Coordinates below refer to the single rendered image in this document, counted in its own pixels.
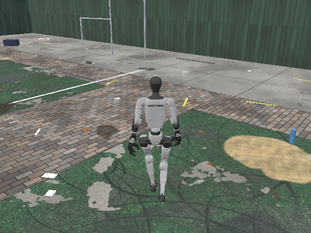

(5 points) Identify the right robot upper arm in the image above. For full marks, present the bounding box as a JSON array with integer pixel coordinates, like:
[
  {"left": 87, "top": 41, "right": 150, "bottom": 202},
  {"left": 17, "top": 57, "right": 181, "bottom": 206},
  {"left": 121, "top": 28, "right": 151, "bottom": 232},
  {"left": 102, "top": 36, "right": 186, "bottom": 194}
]
[{"left": 166, "top": 98, "right": 178, "bottom": 124}]

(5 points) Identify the robot right foot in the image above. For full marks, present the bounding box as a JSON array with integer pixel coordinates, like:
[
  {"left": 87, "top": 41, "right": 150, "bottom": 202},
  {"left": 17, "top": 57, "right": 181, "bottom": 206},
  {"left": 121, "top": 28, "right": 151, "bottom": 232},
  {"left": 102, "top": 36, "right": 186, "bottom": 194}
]
[{"left": 158, "top": 194, "right": 165, "bottom": 202}]

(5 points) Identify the robot right shin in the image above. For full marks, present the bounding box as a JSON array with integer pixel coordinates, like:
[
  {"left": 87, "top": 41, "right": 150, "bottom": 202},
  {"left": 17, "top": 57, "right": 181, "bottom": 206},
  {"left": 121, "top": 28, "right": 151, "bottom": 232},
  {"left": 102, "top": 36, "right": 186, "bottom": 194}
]
[{"left": 160, "top": 163, "right": 168, "bottom": 195}]

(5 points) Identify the right robot hand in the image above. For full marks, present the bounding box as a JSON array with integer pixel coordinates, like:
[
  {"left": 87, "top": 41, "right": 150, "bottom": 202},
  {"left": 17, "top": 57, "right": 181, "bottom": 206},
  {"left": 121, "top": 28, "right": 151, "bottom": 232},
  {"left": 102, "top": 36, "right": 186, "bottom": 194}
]
[{"left": 171, "top": 135, "right": 181, "bottom": 146}]

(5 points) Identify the left robot forearm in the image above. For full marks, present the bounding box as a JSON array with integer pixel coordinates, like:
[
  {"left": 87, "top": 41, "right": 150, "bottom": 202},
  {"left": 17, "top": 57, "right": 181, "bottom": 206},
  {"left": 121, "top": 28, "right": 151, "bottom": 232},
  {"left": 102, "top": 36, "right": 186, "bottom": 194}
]
[{"left": 129, "top": 118, "right": 139, "bottom": 143}]

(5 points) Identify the right robot forearm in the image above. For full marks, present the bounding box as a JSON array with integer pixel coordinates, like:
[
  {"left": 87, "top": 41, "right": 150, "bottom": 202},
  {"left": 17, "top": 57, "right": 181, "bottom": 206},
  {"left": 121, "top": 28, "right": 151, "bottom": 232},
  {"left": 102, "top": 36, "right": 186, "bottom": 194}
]
[{"left": 173, "top": 118, "right": 181, "bottom": 137}]

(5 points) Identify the left robot upper arm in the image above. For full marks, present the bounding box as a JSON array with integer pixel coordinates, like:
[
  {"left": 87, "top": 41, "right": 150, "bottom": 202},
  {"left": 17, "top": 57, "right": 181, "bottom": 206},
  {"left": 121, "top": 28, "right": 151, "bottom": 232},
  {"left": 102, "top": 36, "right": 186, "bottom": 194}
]
[{"left": 134, "top": 98, "right": 146, "bottom": 125}]

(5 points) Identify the left robot hand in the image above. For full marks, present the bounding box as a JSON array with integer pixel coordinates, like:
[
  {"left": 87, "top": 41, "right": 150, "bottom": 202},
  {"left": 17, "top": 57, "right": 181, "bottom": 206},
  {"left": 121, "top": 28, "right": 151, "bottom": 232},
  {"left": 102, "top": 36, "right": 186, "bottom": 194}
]
[{"left": 128, "top": 142, "right": 139, "bottom": 156}]

